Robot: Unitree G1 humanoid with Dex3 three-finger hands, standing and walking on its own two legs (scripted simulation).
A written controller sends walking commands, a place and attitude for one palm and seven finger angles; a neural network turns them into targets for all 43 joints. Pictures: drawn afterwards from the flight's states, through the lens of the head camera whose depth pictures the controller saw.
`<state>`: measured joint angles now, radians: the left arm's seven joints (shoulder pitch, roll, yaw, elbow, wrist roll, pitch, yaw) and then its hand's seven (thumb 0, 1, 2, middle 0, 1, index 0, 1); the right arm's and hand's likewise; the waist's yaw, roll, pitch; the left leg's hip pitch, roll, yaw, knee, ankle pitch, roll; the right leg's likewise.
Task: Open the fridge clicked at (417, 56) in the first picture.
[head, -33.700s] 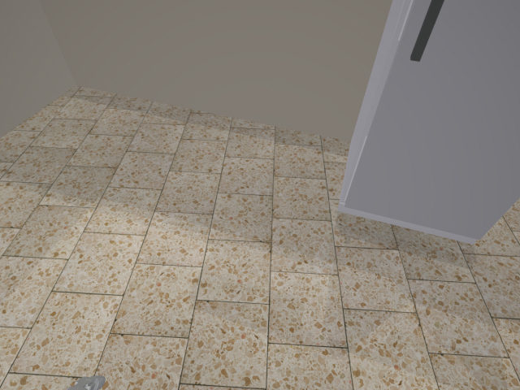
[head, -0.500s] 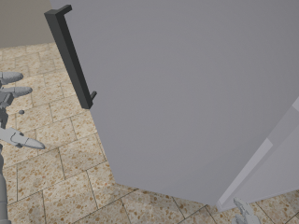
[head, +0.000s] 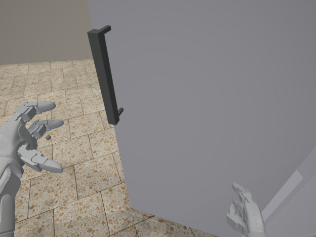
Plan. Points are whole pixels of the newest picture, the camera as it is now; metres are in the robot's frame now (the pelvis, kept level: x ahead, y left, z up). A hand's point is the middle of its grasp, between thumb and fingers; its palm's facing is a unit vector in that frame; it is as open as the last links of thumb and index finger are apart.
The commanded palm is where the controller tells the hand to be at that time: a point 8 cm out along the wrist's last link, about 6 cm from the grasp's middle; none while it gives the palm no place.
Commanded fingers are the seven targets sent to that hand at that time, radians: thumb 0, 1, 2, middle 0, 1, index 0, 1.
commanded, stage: draw the hand back to the body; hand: left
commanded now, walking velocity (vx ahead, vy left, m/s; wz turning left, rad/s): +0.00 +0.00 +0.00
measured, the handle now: (110, 80) +0.44 +0.20 +0.22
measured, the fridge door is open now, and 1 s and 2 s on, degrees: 63 63 63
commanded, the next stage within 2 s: step back with the hand held close in 1.14 s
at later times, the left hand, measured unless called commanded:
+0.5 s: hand (49, 151) +0.22 +0.27 +0.16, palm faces +0.47 -0.82 -0.33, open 11.4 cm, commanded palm +0.16 +0.30 +0.19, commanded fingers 0.00 0.47 0.69 -0.22 -0.56 -0.22 -0.56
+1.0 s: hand (44, 161) +0.19 +0.27 +0.16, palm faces +0.49 -0.80 -0.35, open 7.6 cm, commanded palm +0.15 +0.30 +0.18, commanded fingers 0.00 0.90 0.90 -0.20 -0.30 -0.20 -0.30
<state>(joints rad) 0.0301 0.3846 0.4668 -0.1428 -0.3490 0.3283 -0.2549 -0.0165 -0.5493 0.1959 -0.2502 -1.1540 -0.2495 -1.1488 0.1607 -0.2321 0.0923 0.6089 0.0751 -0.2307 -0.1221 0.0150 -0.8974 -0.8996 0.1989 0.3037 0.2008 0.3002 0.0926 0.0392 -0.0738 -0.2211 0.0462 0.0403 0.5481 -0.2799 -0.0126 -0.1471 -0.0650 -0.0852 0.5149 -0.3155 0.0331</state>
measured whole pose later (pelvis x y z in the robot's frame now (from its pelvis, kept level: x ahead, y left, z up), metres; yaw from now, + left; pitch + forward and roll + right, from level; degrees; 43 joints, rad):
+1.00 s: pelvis +0.01 +0.00 +0.01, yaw -1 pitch -5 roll +0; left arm 0.43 0.33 0.34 -0.38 -0.07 -0.05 0.12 0.01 0.85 0.88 -0.21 -0.33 -0.21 -0.32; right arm 0.18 -0.22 0.03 0.65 -0.01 -0.14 -0.11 0.02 -0.90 -0.90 0.20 0.30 0.20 0.30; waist 0.09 0.04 0.01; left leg -0.12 0.05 0.06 0.46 -0.25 -0.02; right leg -0.06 -0.06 -0.07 0.44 -0.29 0.03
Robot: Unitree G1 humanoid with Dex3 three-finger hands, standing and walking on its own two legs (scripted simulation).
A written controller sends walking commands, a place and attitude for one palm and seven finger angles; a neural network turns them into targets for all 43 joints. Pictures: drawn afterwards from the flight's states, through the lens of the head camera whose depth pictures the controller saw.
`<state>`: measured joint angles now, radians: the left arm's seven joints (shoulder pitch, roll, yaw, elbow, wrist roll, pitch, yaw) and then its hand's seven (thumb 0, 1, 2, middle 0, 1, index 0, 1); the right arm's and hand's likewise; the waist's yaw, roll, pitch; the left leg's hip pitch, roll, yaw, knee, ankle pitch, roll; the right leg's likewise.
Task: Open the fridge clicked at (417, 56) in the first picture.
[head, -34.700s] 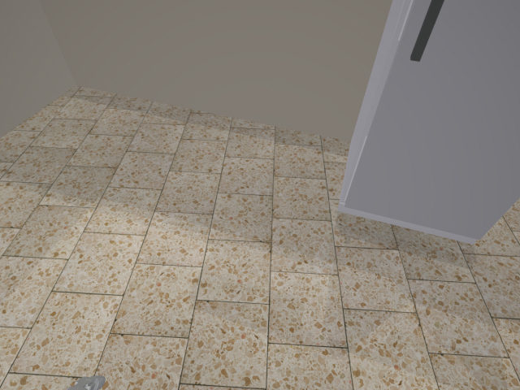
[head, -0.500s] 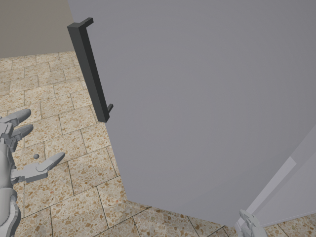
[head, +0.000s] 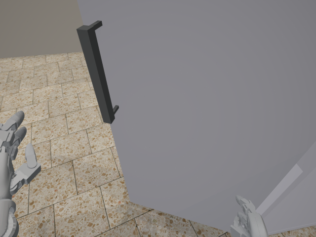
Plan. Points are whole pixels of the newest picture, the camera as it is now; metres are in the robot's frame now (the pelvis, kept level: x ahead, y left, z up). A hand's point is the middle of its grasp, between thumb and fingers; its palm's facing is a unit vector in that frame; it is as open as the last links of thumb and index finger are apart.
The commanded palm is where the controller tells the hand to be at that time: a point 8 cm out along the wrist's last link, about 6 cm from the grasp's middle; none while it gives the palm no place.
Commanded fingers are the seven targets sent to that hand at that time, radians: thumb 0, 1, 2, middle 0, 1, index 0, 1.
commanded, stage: draw the hand back to the body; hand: left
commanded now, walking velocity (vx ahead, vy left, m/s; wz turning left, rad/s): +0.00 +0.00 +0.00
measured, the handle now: (104, 77) +0.43 +0.22 +0.21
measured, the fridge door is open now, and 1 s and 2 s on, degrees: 63 63 63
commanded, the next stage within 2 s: step back with the hand held close in 0.14 s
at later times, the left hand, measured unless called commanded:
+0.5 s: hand (43, 164) +0.19 +0.27 +0.15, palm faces +0.37 -0.81 -0.45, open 7.4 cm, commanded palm +0.13 +0.31 +0.18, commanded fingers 0.00 0.90 0.90 -0.20 -0.30 -0.20 -0.30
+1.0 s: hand out of the picture +0.07 +0.30 +0.15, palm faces +0.49 -0.78 -0.39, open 7.4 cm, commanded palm +0.01 +0.33 +0.18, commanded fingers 0.00 0.90 0.90 -0.20 -0.30 -0.20 -0.30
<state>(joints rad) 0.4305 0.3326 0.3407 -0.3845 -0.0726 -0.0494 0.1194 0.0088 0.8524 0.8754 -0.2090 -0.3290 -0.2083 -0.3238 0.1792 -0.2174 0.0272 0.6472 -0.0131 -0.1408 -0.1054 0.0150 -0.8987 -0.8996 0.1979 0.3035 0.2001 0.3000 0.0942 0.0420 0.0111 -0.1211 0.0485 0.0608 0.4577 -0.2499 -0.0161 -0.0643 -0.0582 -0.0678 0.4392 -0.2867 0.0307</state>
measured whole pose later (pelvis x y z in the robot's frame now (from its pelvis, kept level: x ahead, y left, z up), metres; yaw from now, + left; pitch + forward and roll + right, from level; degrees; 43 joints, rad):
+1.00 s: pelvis -0.12 +0.03 -0.02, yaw +2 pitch -2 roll -2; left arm 0.51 0.37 0.40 -0.51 -0.03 -0.23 0.15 0.01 0.89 0.89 -0.21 -0.31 -0.21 -0.30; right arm 0.22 -0.22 0.02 0.59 -0.01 -0.09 -0.09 0.01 -0.90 -0.90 0.20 0.30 0.20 0.30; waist 0.03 0.00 0.04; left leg -0.46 0.01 0.02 0.65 -0.29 0.03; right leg -0.35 -0.04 -0.01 0.54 -0.15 0.05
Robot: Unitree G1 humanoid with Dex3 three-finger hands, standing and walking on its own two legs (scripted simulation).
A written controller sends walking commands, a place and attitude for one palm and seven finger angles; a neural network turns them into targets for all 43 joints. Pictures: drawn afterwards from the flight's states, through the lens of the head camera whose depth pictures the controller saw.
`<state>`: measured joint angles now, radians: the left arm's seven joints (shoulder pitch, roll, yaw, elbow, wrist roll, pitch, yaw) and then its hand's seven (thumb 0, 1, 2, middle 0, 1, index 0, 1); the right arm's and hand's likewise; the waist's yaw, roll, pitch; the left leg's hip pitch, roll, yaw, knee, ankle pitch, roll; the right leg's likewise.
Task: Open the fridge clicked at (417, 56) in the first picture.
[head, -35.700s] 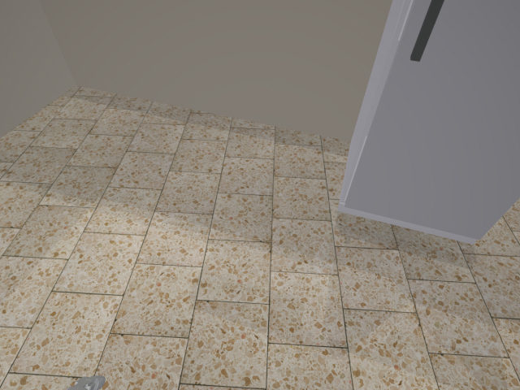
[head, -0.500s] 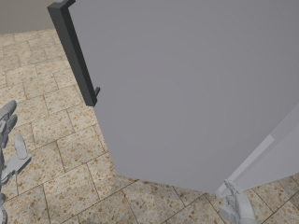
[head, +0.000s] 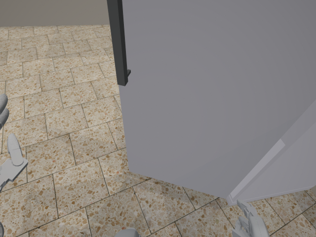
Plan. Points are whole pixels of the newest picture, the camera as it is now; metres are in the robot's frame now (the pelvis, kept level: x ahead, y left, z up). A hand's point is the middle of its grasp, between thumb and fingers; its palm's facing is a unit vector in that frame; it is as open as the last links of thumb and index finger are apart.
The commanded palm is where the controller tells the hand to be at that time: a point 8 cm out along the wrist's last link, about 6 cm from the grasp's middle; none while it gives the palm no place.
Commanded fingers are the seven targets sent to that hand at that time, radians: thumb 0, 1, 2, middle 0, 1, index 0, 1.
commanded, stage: step back with the hand held close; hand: left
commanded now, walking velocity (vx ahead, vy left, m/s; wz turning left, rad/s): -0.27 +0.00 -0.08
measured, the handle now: (122, 38) +0.55 +0.17 +0.23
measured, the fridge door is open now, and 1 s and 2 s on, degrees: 63 63 63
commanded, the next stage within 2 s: stop stepping back and stand still in 0.26 s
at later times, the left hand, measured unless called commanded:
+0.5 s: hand out of the picture +0.10 +0.30 +0.16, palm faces +0.46 -0.82 -0.35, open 7.4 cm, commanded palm +0.03 +0.33 +0.19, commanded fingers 0.00 0.90 0.90 -0.20 -0.30 -0.20 -0.30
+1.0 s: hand out of the picture +0.02 +0.34 +0.15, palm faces +0.47 -0.85 -0.25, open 7.4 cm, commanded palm -0.05 +0.37 +0.19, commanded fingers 0.00 0.90 0.90 -0.20 -0.30 -0.20 -0.30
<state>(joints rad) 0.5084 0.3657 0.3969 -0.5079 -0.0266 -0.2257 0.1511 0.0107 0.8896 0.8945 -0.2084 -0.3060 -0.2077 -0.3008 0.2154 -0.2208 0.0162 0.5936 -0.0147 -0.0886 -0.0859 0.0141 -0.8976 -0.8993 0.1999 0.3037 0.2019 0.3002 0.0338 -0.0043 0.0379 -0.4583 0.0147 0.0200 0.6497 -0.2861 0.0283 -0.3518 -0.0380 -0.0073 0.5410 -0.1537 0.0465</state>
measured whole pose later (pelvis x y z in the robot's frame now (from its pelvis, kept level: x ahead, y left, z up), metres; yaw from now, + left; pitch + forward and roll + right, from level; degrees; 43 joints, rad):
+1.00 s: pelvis -0.20 +0.08 +0.00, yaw -2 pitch -2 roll -2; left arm 0.40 0.33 0.36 -0.35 -0.03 -0.18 0.17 0.01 0.89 0.90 -0.20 -0.31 -0.20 -0.30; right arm 0.31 -0.24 -0.01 0.70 -0.02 -0.12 -0.10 0.02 -0.90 -0.90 0.20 0.30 0.20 0.30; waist 0.00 -0.05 -0.06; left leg -0.34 0.05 0.05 0.65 -0.31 0.03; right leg -0.24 -0.01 -0.03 0.68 -0.45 -0.02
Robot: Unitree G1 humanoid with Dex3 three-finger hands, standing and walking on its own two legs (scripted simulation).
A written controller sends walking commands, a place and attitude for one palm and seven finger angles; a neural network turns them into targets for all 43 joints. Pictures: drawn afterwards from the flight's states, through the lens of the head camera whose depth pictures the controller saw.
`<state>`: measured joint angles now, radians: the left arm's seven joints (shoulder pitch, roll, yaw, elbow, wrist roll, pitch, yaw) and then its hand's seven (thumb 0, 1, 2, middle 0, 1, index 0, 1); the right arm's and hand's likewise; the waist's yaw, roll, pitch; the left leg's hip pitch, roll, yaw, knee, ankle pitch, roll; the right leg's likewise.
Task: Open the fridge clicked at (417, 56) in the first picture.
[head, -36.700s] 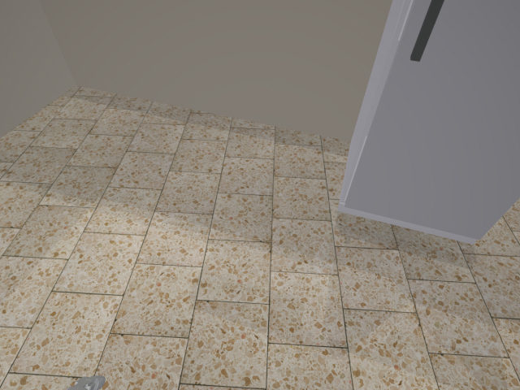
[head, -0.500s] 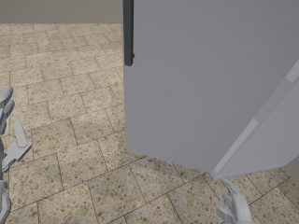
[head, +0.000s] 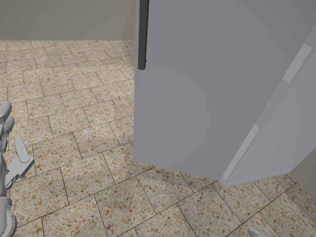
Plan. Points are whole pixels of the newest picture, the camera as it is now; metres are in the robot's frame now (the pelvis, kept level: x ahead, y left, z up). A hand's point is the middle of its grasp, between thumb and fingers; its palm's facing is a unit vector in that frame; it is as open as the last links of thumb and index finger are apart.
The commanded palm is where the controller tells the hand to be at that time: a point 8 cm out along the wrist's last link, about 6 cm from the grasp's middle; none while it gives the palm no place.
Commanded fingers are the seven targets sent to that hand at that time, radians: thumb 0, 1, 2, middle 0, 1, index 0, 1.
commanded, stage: stop stepping back and stand still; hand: left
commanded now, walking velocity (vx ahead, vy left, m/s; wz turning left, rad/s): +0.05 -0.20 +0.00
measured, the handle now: (144, 32) +0.75 +0.11 +0.23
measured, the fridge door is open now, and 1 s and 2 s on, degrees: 63 63 63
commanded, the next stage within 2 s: let the arm hang, fingers relaxed in 0.20 s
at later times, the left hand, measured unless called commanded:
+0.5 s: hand (88, 231) +0.17 +0.19 -0.11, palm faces +0.06 -0.96 -0.27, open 7.4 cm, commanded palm none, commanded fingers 0.00 0.90 0.90 -0.20 -0.30 -0.20 -0.30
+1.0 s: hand out of the picture +0.06 +0.20 -0.14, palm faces +0.01 -0.96 -0.29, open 7.3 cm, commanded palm none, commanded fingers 0.00 0.90 0.90 -0.20 -0.30 -0.20 -0.30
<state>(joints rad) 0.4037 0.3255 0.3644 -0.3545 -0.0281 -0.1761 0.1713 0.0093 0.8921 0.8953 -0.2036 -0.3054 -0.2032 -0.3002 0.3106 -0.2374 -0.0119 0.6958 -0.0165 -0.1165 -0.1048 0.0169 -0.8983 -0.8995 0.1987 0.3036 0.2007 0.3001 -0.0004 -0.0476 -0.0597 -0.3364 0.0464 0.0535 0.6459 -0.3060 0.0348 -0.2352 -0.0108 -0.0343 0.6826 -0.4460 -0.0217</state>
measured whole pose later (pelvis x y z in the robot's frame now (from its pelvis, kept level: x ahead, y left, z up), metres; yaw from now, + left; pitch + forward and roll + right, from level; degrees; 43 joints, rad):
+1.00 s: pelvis +0.03 -0.02 +0.02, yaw +0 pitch -1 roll +0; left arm 0.23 0.22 0.02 1.08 0.02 0.01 0.02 0.00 0.92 0.89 -0.20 -0.30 -0.20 -0.30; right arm 0.26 -0.18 -0.01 1.07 -0.03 0.03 -0.02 0.01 -0.91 -0.90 0.20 0.30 0.20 0.30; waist -0.01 0.04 0.03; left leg -0.22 0.05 0.09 0.45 -0.22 -0.01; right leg -0.13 -0.02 -0.13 0.43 -0.29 -0.02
